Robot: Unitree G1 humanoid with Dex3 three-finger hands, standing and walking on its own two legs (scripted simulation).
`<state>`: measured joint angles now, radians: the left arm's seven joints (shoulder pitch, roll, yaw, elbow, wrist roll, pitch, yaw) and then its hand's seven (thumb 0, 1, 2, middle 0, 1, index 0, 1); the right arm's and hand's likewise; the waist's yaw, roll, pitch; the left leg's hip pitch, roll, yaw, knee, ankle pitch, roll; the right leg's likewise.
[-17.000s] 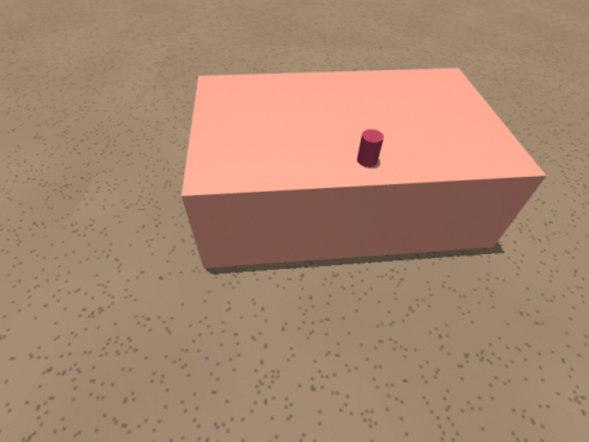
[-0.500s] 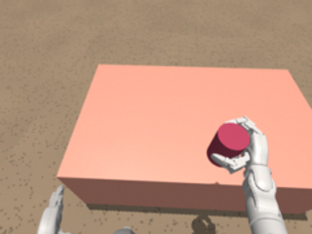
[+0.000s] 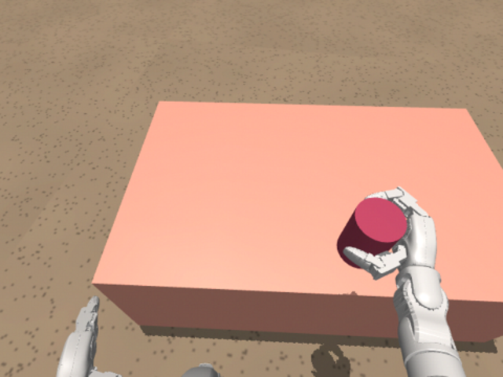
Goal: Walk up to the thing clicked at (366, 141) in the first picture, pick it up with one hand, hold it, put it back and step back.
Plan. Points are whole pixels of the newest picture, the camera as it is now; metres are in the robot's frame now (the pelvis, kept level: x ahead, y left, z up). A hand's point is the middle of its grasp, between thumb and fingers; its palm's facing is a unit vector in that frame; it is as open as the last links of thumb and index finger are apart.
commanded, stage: hold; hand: right
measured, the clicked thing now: (368, 235) +0.33 -0.16 +0.04
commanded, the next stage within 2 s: crouch in 0.42 s
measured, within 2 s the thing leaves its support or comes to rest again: neither
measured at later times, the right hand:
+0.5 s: hand (373, 226) +0.34 -0.17 +0.05, palm faces +0.12 +0.99 +0.02, open 10.6 cm
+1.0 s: hand (360, 229) +0.38 -0.18 -0.03, palm faces +0.14 +0.99 +0.02, open 10.6 cm
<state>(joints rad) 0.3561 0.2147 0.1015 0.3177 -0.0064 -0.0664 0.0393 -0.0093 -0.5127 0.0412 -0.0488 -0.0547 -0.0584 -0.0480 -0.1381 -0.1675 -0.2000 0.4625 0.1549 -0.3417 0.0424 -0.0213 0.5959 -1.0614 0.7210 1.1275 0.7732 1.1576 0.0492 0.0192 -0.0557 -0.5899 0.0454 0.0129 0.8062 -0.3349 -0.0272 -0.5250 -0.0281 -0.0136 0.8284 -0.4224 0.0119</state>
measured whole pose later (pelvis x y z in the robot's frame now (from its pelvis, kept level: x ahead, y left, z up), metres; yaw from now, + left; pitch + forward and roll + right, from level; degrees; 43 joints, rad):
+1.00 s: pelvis -0.02 +0.00 -0.03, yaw +0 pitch +15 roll +0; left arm 0.35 0.20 0.07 0.19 0.03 -0.12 0.02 -0.01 -0.51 0.04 -0.05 -0.06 -0.06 -0.05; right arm -0.42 -0.27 -0.33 0.83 0.12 -0.48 0.08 -0.02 0.60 -1.07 0.73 1.12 0.78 1.15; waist 0.13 0.06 -0.07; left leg -0.88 0.04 0.02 1.00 -0.37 -0.02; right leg -0.82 -0.04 0.00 1.04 -0.47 0.02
